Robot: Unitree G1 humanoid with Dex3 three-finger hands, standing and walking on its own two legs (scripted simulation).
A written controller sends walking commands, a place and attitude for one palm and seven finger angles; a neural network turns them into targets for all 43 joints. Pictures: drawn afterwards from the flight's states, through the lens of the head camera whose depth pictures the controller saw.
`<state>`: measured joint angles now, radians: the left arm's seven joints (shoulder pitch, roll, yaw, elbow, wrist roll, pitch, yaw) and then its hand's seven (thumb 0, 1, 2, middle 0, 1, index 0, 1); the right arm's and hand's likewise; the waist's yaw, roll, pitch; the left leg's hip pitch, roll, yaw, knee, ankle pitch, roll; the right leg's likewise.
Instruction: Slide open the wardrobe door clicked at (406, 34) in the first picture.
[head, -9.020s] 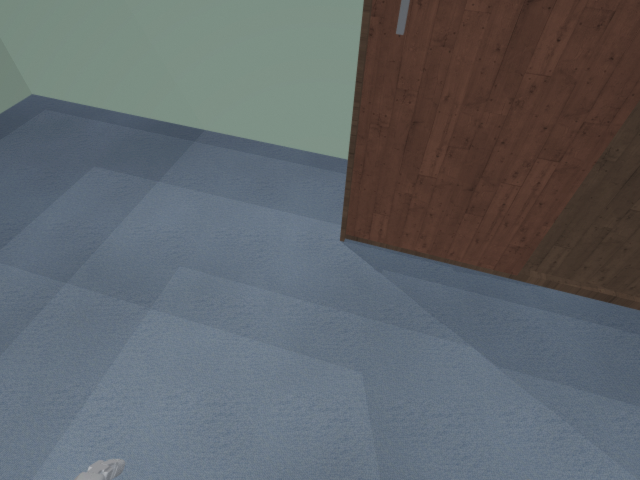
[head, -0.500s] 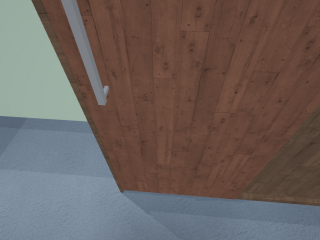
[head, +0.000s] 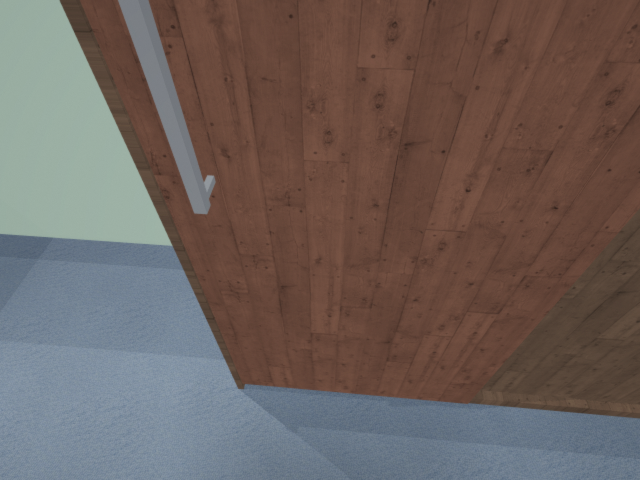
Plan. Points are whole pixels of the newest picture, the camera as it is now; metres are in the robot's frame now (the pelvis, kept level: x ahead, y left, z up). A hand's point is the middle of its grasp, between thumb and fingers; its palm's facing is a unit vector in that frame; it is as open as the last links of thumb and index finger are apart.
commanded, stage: look again from close up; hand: left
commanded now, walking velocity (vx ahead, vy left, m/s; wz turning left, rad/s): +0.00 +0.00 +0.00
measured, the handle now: (175, 97) +0.45 +0.19 +0.25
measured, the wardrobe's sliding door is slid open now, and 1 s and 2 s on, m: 0.00 0.00 0.00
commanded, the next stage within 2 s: raise the hand with hooked fingers in 0.24 s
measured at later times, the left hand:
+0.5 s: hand (159, 458) +0.15 +0.21 -0.04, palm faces +0.27 -0.95 -0.16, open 7.4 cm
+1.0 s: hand (115, 430) +0.16 +0.22 +0.05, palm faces -0.02 -1.00 -0.08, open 10.0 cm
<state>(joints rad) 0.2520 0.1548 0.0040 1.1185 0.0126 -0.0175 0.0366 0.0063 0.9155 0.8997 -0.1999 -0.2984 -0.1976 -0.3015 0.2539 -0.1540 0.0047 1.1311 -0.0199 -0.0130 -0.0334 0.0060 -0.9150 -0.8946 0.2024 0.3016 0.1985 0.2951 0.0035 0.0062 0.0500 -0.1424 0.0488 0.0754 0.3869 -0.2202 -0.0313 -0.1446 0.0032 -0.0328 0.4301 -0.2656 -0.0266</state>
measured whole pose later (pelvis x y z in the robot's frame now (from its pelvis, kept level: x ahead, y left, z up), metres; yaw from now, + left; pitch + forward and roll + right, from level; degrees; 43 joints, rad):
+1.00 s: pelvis -0.04 +0.02 -0.04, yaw +4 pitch +3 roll -2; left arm 0.34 0.29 0.17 -0.10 -0.27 -0.25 -0.35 0.01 0.33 0.66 -0.24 -0.67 -0.24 -0.67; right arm 0.21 -0.20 0.08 0.58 0.04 -0.27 -0.07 0.01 -0.90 -0.89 0.21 0.30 0.20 0.30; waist 0.05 0.03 -0.04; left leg -0.52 0.04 -0.03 0.85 -0.38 0.00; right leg -0.43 -0.02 -0.11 0.79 -0.40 0.00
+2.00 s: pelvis -0.02 +0.01 +0.00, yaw +4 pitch -3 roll +0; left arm -0.28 0.59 0.52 0.11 -0.34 0.31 -0.53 -0.01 -0.50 0.30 -0.30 -1.20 -0.30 -1.20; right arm 0.19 -0.29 0.11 0.64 0.10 -0.25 -0.09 0.02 -0.90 -0.89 0.21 0.30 0.20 0.30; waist 0.07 0.07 -0.01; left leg -0.18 0.02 0.00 0.47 -0.23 -0.01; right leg -0.13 -0.02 -0.09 0.45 -0.26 -0.01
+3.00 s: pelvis +0.00 +0.02 +0.00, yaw +3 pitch -1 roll +0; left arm -0.37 0.56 0.48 0.21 -0.30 0.33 -0.49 -0.01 -0.50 0.30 -0.30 -1.20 -0.30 -1.20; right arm 0.19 -0.29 0.09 0.62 0.10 -0.20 -0.09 0.01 -0.90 -0.89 0.21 0.30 0.20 0.30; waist 0.05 0.06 -0.03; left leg -0.20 0.02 0.02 0.48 -0.26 0.00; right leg -0.15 -0.03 -0.07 0.47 -0.29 0.00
